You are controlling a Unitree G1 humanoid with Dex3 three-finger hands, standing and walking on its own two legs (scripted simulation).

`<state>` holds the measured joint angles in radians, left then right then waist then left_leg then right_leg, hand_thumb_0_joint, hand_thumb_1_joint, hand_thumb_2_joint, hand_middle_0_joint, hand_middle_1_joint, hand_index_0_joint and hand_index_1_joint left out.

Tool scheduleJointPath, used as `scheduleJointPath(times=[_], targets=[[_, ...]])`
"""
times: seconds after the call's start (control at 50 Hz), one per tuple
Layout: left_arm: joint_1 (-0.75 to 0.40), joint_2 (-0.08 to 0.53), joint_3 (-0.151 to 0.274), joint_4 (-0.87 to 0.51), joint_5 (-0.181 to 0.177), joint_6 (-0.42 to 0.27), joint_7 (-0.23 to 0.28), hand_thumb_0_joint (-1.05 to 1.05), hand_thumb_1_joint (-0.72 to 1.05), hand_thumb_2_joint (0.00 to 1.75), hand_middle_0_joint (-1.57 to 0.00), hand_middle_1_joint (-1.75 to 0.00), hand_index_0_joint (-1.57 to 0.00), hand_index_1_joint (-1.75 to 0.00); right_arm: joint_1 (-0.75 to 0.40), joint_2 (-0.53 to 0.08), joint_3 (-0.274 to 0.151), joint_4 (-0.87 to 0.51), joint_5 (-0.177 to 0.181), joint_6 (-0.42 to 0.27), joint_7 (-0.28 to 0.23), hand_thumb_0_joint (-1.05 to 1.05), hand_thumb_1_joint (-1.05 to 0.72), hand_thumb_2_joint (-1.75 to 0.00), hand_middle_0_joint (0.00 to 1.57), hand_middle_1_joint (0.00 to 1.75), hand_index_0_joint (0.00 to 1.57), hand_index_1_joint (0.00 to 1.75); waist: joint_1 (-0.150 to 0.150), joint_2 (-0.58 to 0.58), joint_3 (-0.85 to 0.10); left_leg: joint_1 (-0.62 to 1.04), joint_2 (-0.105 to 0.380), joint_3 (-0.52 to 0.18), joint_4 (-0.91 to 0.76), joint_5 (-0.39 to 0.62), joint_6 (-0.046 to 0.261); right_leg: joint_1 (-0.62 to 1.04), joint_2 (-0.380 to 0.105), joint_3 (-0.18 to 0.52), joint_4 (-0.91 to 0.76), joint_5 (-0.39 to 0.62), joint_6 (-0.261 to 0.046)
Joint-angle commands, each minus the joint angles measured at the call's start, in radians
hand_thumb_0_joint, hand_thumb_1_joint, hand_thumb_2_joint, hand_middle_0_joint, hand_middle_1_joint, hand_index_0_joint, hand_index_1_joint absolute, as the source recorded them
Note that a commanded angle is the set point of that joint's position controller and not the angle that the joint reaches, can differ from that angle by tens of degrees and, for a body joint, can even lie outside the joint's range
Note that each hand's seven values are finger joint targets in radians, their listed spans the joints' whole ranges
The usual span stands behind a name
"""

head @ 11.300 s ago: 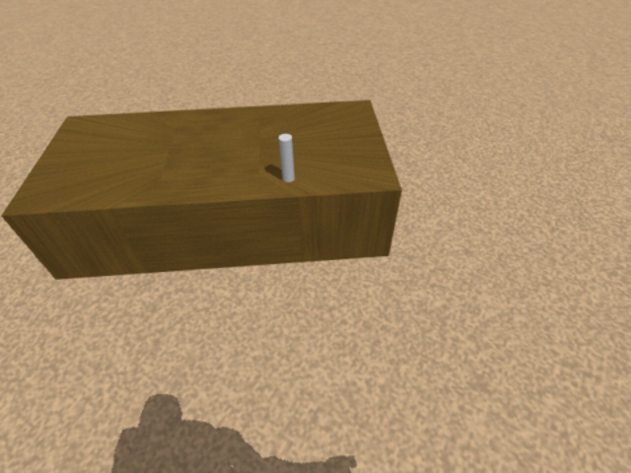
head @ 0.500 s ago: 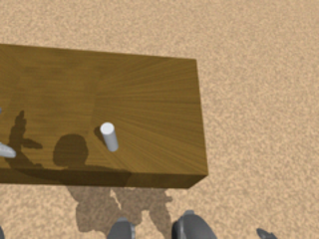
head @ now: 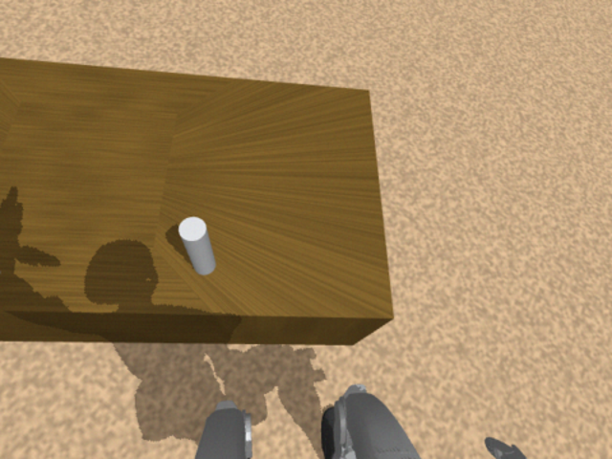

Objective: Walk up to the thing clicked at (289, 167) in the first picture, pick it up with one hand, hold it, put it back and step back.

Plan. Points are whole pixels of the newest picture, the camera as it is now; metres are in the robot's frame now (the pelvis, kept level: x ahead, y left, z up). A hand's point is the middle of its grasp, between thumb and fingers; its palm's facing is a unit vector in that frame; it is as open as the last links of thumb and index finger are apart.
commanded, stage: go down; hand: left
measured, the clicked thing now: (199, 248) +0.48 +0.16 -0.24
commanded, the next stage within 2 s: none
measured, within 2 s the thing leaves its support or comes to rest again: neither
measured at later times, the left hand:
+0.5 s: hand out of the picture +0.41 +0.36 +0.03, palm faces +0.11 -0.99 -0.05, open 17.3 cm
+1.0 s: hand out of the picture +0.41 +0.37 +0.03, palm faces +0.10 -0.99 -0.04, open 17.3 cm
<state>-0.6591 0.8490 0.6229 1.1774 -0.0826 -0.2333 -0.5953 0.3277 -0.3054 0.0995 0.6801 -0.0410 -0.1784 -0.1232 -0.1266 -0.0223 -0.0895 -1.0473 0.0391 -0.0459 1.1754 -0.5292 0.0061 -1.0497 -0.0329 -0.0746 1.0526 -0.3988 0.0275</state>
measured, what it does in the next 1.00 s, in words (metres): stands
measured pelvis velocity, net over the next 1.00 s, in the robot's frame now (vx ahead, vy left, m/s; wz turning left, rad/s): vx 0.00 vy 0.00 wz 0.00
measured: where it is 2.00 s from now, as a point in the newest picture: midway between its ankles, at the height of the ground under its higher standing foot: outside the picture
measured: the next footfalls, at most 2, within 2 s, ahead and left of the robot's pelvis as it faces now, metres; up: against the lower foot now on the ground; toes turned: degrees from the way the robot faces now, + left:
none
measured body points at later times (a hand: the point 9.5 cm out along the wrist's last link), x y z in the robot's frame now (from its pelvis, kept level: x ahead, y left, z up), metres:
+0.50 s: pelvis +0.00 +0.00 -0.01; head +0.15 +0.04 +0.42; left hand +0.40 +0.42 +0.04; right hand +0.08 -0.28 -0.10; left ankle +0.01 +0.11 -0.65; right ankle +0.05 -0.15 -0.65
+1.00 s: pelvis +0.00 +0.00 -0.01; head +0.15 +0.05 +0.41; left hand +0.40 +0.42 +0.04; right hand +0.07 -0.28 -0.10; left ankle +0.01 +0.11 -0.65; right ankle +0.05 -0.15 -0.65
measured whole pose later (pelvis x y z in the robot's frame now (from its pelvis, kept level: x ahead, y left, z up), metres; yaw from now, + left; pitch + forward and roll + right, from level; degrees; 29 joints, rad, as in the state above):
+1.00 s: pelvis +0.00 +0.00 -0.01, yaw +0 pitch +24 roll -4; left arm -0.65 0.84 0.65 1.13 -0.15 -0.27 -0.66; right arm 0.31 -0.31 0.11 0.68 -0.03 -0.18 -0.13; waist -0.12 -0.02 -0.10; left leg -1.11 0.03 -0.06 1.23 -0.55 0.00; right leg -1.11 -0.04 -0.08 1.11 -0.42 0.03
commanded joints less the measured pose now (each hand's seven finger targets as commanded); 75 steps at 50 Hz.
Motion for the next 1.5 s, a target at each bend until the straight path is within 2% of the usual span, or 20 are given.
scheduleJointPath(times=[0.0,0.1,0.14,0.18,0.26,0.28,0.36,0.42,0.56,0.7,0.8,0.92,0.98,1.0,1.02,1.06,1.18,1.3,1.36,1.48], targets=[[-0.27,0.392,0.056,-0.207,-0.033,-0.062,-0.006,0.0,-0.48,0.07,-0.06,-0.04,-0.04,-0.05,0.131,-0.205,-0.083,-0.055,0.007,-0.027,-0.021,0.0,-0.89,-0.9,0.2,0.3,0.2,0.3,0.037,0.245,-0.474,0.351,-0.015,-0.025,-0.161,0.419,-0.015,0.215,0.029,0.021,-0.076,0.203,-0.061],[-0.255,0.374,0.054,-0.214,-0.043,-0.056,-0.006,0.0,-0.5,0.06,-0.07,-0.04,-0.04,-0.05,0.131,-0.203,-0.082,-0.059,0.009,-0.026,-0.021,0.0,-0.9,-0.9,0.2,0.3,0.2,0.3,0.04,0.247,-0.466,0.347,-0.015,-0.029,-0.154,0.425,-0.019,0.198,0.032,0.015,-0.071,0.199,-0.063],[-0.246,0.354,0.053,-0.205,-0.053,-0.058,-0.01,0.0,-0.5,0.07,-0.06,-0.04,-0.04,-0.05,0.138,-0.209,-0.086,-0.051,0.01,-0.026,-0.018,0.0,-0.9,-0.9,0.2,0.3,0.2,0.3,0.033,0.242,-0.474,0.382,-0.006,-0.047,-0.145,0.49,-0.025,0.158,0.037,0.001,-0.055,0.211,-0.065],[-0.247,0.389,0.076,-0.229,-0.051,-0.067,-0.011,0.0,-0.48,0.07,-0.06,-0.03,-0.04,-0.05,0.131,-0.211,-0.086,-0.05,0.008,-0.023,-0.019,0.0,-0.89,-0.9,0.2,0.3,0.2,0.3,0.05,0.265,-0.478,0.405,-0.004,-0.054,-0.143,0.502,-0.03,0.125,0.039,-0.001,-0.051,0.196,-0.067],[-0.269,0.392,0.085,-0.266,-0.056,-0.076,-0.014,0.0,-0.47,0.07,-0.06,-0.04,-0.04,-0.05,0.133,-0.205,-0.085,-0.05,0.008,-0.022,-0.017,0.0,-0.9,-0.9,0.2,0.3,0.2,0.3,0.046,0.248,-0.501,0.378,-0.015,-0.039,-0.142,0.494,-0.021,0.196,0.031,0.01,-0.053,0.232,-0.064],[-0.251,0.361,0.066,-0.24,-0.057,-0.072,-0.017,0.0,-0.48,0.07,-0.06,-0.03,-0.04,-0.05,0.136,-0.206,-0.084,-0.051,0.005,-0.021,-0.016,0.0,-0.9,-0.9,0.2,0.3,0.2,0.3,0.038,0.231,-0.495,0.372,-0.016,-0.035,-0.136,0.51,-0.017,0.206,0.03,0.012,-0.053,0.247,-0.062],[-0.276,0.381,0.075,-0.237,-0.059,-0.074,-0.02,0.0,-0.49,0.06,-0.07,-0.04,-0.04,-0.06,0.129,-0.205,-0.083,-0.049,0.007,-0.023,-0.018,0.0,-0.9,-0.9,0.2,0.3,0.2,0.3,0.028,0.215,-0.489,0.344,-0.019,-0.028,-0.129,0.465,-0.011,0.21,0.03,0.021,-0.059,0.234,-0.058],[-0.241,0.366,0.075,-0.207,-0.06,-0.073,-0.02,0.0,-0.5,0.07,-0.06,-0.05,-0.04,-0.06,0.113,-0.202,-0.082,-0.06,0.008,-0.022,-0.017,0.0,-0.9,-0.9,0.2,0.3,0.2,0.3,0.042,0.182,-0.444,0.29,-0.024,-0.02,-0.139,0.38,-0.004,0.213,0.029,0.027,-0.066,0.194,-0.058],[-0.243,0.374,0.081,-0.214,-0.068,-0.091,-0.042,0.0,-0.51,0.06,-0.07,-0.04,-0.05,-0.06,0.12,-0.205,-0.08,-0.049,0.004,-0.02,-0.014,0.0,-0.9,-0.9,0.2,0.3,0.2,0.3,0.037,0.215,-0.479,0.3,-0.027,-0.021,-0.121,0.415,-0.007,0.207,0.024,0.025,-0.053,0.215,-0.059],[-0.287,0.395,0.089,-0.251,-0.08,-0.099,-0.045,0.0,-0.48,0.05,-0.07,-0.04,-0.05,-0.05,0.113,-0.208,-0.08,-0.046,0.011,-0.025,-0.02,0.0,-0.9,-0.9,0.2,0.3,0.2,0.3,0.032,0.237,-0.495,0.304,-0.024,-0.03,-0.13,0.361,-0.012,0.184,0.029,0.018,-0.047,0.173,-0.061],[-0.276,0.396,0.083,-0.251,-0.081,-0.096,-0.044,0.0,-0.47,0.06,-0.06,-0.05,-0.05,-0.05,0.087,-0.209,-0.077,-0.064,0.018,-0.029,-0.025,0.0,-0.9,-0.9,0.2,0.3,0.2,0.3,0.04,0.247,-0.442,0.266,-0.02,-0.036,-0.161,0.237,-0.011,0.162,0.034,0.016,-0.046,0.096,-0.06],[-0.265,0.363,0.075,-0.239,-0.101,-0.091,-0.065,0.0,-0.49,0.05,-0.06,-0.04,-0.05,-0.05,0.116,-0.211,-0.075,-0.053,0.016,-0.032,-0.026,0.0,-0.9,-0.9,0.2,0.3,0.2,0.3,0.028,0.239,-0.469,0.334,-0.017,-0.046,-0.126,0.405,-0.019,0.127,0.033,0.008,-0.037,0.165,-0.063],[-0.27,0.365,0.075,-0.25,-0.105,-0.095,-0.07,0.0,-0.49,0.05,-0.06,-0.03,-0.04,-0.05,0.111,-0.212,-0.078,-0.055,0.017,-0.034,-0.026,0.0,-0.9,-0.9,0.2,0.3,0.2,0.3,0.033,0.237,-0.466,0.329,-0.019,-0.044,-0.123,0.39,-0.019,0.121,0.034,0.011,-0.036,0.16,-0.063],[-0.265,0.338,0.053,-0.239,-0.105,-0.093,-0.074,0.0,-0.49,0.05,-0.06,-0.04,-0.04,-0.05,0.137,-0.213,-0.085,-0.028,0.013,-0.031,-0.026,0.0,-0.9,-0.9,0.2,0.3,0.2,0.3,0.024,0.224,-0.458,0.318,-0.021,-0.041,-0.124,0.364,-0.016,0.128,0.034,0.015,-0.04,0.148,-0.062],[-0.261,0.369,0.086,-0.26,-0.108,-0.099,-0.068,0.0,-0.49,0.05,-0.06,-0.04,-0.04,-0.05,0.117,-0.212,-0.078,-0.054,0.013,-0.034,-0.026,0.0,-0.9,-0.9,0.2,0.3,0.2,0.3,0.037,0.223,-0.49,0.317,-0.023,-0.04,-0.116,0.399,-0.017,0.153,0.031,0.012,-0.033,0.178,-0.061],[-0.263,0.396,0.102,-0.257,-0.107,-0.103,-0.064,0.0,-0.48,0.04,-0.06,-0.03,-0.05,-0.04,0.119,-0.207,-0.071,-0.047,0.014,-0.033,-0.024,0.0,-0.91,-0.9,0.2,0.3,0.2,0.3,0.045,0.235,-0.515,0.323,-0.025,-0.038,-0.105,0.445,-0.018,0.17,0.028,0.015,-0.027,0.208,-0.06],[-0.216,0.373,0.113,-0.252,-0.11,-0.104,-0.069,0.0,-0.43,0.07,-0.05,-0.04,-0.04,-0.05,0.124,-0.21,-0.081,-0.03,0.009,-0.026,-0.023,0.0,-0.9,-0.9,0.2,0.3,0.2,0.3,0.056,0.237,-0.526,0.363,-0.027,-0.041,-0.098,0.523,-0.02,0.159,0.03,0.009,-0.024,0.245,-0.063],[-0.223,0.377,0.123,-0.292,-0.125,-0.112,-0.074,0.0,-0.43,0.05,-0.05,-0.04,-0.04,-0.04,0.112,-0.208,-0.084,-0.04,0.016,-0.024,-0.021,0.0,-0.9,-0.9,0.2,0.3,0.2,0.3,0.053,0.215,-0.514,0.332,-0.029,-0.034,-0.112,0.481,-0.015,0.205,0.031,0.017,-0.032,0.245,-0.06],[-0.206,0.312,0.093,-0.253,-0.134,-0.109,-0.086,0.0,-0.45,0.05,-0.05,-0.03,-0.04,-0.04,0.106,-0.209,-0.089,-0.034,0.017,-0.025,-0.022,0.0,-0.9,-0.9,0.2,0.3,0.2,0.3,0.04,0.19,-0.459,0.319,-0.027,-0.036,-0.113,0.458,-0.014,0.153,0.033,0.012,-0.035,0.219,-0.06],[-0.259,0.345,0.096,-0.255,-0.136,-0.136,-0.091,0.0,-0.44,0.04,-0.05,-0.03,-0.04,-0.04,0.107,-0.205,-0.083,-0.022,0.014,-0.029,-0.021,0.0,-0.9,-0.9,0.2,0.3,0.2,0.3,0.035,0.187,-0.45,0.264,-0.036,-0.021,-0.106,0.368,-0.004,0.178,0.025,0.031,-0.038,0.19,-0.058]])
